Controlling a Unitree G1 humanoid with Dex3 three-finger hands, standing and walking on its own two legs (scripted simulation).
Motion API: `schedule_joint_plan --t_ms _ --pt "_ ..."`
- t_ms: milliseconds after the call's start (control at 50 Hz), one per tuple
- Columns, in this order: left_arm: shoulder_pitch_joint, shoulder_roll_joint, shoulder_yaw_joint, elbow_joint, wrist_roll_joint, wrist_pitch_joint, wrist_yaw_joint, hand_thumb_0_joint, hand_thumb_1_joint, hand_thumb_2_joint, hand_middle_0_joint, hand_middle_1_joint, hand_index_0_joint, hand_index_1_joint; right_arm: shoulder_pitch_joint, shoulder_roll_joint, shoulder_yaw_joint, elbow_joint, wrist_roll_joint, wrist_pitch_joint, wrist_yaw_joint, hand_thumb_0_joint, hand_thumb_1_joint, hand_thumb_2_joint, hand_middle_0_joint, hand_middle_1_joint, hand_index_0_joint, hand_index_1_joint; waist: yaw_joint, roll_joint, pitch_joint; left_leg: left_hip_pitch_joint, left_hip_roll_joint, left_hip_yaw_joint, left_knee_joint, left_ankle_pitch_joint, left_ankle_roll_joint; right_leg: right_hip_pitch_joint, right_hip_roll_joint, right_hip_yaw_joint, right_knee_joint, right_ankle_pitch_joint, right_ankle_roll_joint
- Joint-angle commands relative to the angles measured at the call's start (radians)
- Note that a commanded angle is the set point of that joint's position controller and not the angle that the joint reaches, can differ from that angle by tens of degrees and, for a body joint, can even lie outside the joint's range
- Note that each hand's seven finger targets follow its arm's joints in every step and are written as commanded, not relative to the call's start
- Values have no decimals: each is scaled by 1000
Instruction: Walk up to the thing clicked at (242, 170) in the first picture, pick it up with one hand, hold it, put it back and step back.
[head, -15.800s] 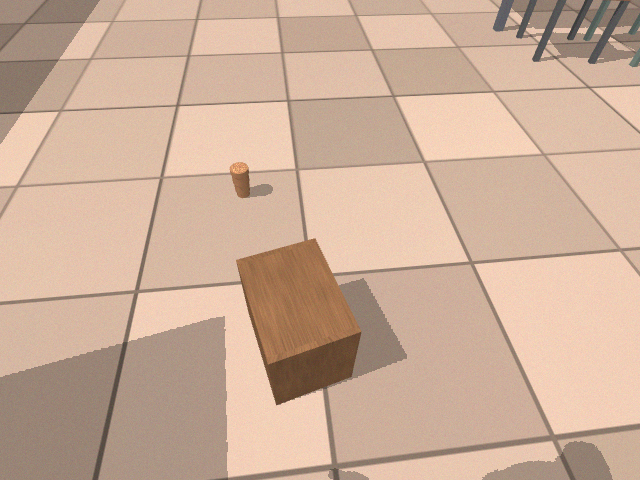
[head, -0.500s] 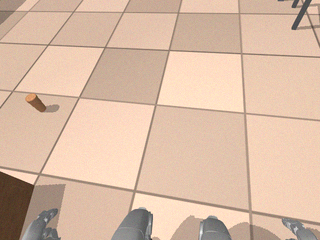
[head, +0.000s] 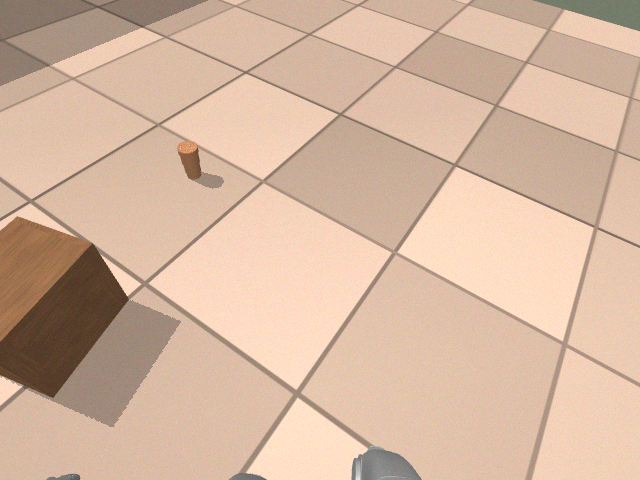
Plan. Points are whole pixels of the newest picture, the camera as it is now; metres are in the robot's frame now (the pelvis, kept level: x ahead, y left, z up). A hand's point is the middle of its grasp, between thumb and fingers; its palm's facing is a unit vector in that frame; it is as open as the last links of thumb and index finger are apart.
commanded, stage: walk up
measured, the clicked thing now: (190, 161) +1.38 +0.53 -0.67
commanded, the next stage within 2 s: stand in 1.24 s
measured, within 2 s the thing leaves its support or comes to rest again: neither
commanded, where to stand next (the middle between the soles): +0.11 -0.02 m, yaw +14 degrees
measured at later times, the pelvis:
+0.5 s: pelvis +0.02 +0.02 +0.00, yaw +12 degrees
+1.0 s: pelvis +0.01 +0.00 +0.01, yaw +16 degrees
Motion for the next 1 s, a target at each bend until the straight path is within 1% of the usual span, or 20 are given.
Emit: schedule_joint_plan --t_ms 0,20,40,60,80,100,180,300,360,380,420,440,520,620,680,720,760,800,840,980 --pt "36 167 65 -82 -1 -46 22 0 900 900 -200 -300 -200 -300 -90 -262 -76 -102 9 -39 -40 0 -900 -900 200 300 200 300 64 181 -103 -91 190 -243 -98 490 200 235 40 28 -236 120 -35" --pt "81 168 67 -70 3 -53 28 0 900 900 -200 -300 -200 -300 -82 -221 -62 -102 19 -38 -43 0 -900 -900 200 300 200 300 87 139 -127 -84 141 -189 -14 479 151 306 37 52 -366 185 -54" --pt "113 236 83 -73 17 -59 33 0 900 900 -200 -300 -200 -300 -64 -163 -47 -113 34 -40 -48 0 -900 -900 200 300 200 300 96 -39 -183 -122 47 -81 182 390 92 373 -113 263 -495 194 -91" --pt "98 303 99 -87 17 -60 31 0 900 900 -200 -300 -200 -300 -43 -129 -34 -119 33 -43 -53 0 -900 -900 200 300 200 300 90 -182 -155 -323 -74 29 303 32 49 478 -309 550 -581 216 -144" --pt "16 295 97 -107 15 -51 24 0 900 900 -200 -300 -200 -300 -17 -189 -53 -95 14 -35 -70 0 -900 -900 200 300 200 300 51 -111 -124 -342 0 62 366 -206 43 417 -409 596 -620 126 -199" --pt "-40 300 98 -115 12 -49 21 0 900 900 -200 -300 -200 -300 3 -223 -63 -74 11 -38 -73 0 -900 -900 200 300 200 300 28 -133 -100 -329 25 65 417 -227 37 361 -434 666 -653 99 -247" --pt "-20 215 72 -85 20 -51 17 0 900 900 -200 -300 -200 -300 -40 -215 -74 -39 5 -41 -35 0 -900 -900 200 300 200 300 33 -90 -9 -224 50 112 310 -65 30 227 -232 262 -568 121 -171" --pt "-24 218 76 -108 18 -30 0 0 900 900 -200 -300 -200 -300 -60 -159 -58 -26 6 -51 -18 0 -900 -900 200 300 200 300 52 -199 -107 -88 46 204 4 -14 5 297 -228 127 -474 255 -196" --pt "-29 169 52 -111 -4 -7 -4 0 900 900 -200 -300 -200 -300 -5 -155 -62 14 2 -73 -37 0 -900 -900 200 300 200 300 8 -92 -148 124 7 229 -219 211 23 213 -196 45 -255 388 -137" --pt "6 129 35 -100 -9 0 -2 0 900 900 -200 -300 -200 -300 -4 -176 -68 16 -2 -81 -46 0 -900 -900 200 300 200 300 9 -8 -153 193 38 153 -265 234 45 146 -159 9 -148 323 -91" --pt "20 88 28 -108 -24 24 6 0 900 900 -200 -300 -200 -300 -60 -314 -83 -32 -19 -86 -58 0 -900 -900 200 300 200 300 25 211 -127 145 404 -416 -390 205 237 -60 -19 33 14 -150 2" --pt "-34 162 48 -87 -15 30 17 0 900 900 -200 -300 -200 -300 -81 -331 -89 -14 -7 -82 -58 0 -900 -900 200 300 200 300 -7 184 -80 17 431 -453 -409 153 299 21 -59 98 61 -179 3" --pt "21 150 53 -27 -23 25 10 0 900 900 -200 -300 -200 -300 -135 -230 -52 -7 5 -91 -65 0 -900 -900 200 300 200 300 41 162 -87 66 272 -153 -282 451 197 40 -56 101 -6 -45 -5" --pt "3 128 44 7 -16 14 13 0 900 900 -200 -300 -200 -300 -144 -228 -49 10 -1 -79 -53 0 -900 -900 200 300 200 300 17 235 -148 60 236 -134 -259 423 186 160 -8 49 -163 -46 -2" --pt "36 127 39 48 -11 -8 19 0 900 900 -200 -300 -200 -300 -202 -203 -34 13 10 -60 -47 0 -900 -900 200 300 200 300 53 181 -153 -30 180 -61 -177 350 134 324 12 37 -410 170 -12" --pt "0 198 48 41 8 -29 27 0 900 900 -200 -300 -200 -300 -203 -136 -12 14 27 -60 -44 0 -900 -900 200 300 200 300 41 4 -171 -75 92 25 -47 318 58 366 -145 232 -502 307 -74" --pt "-149 231 41 19 5 -27 16 0 900 900 -200 -300 -200 -300 -167 -149 -26 71 19 -54 -43 0 -900 -900 200 300 200 300 -14 -92 -107 51 47 98 -48 -16 34 161 -255 315 -519 178 -158" --pt "-173 166 19 22 -3 -22 11 0 900 900 -200 -300 -200 -300 -159 -172 -31 104 11 -62 -35 0 -900 -900 200 300 200 300 -34 -38 -85 128 80 24 -209 81 51 105 -152 176 -472 132 -76" --pt "-145 139 13 52 -9 -20 10 0 900 900 -200 -300 -200 -300 -239 -184 -26 101 7 -66 -26 0 -900 -900 200 300 200 300 14 12 -74 37 152 -105 -272 74 96 171 -50 87 -440 24 -22" --pt "-174 142 8 101 -16 -28 7 0 900 900 -200 -300 -200 -300 -247 -170 -4 172 4 -65 -17 0 -900 -900 200 300 200 300 12 36 -80 34 110 -38 -308 166 49 261 -82 113 -534 58 -37"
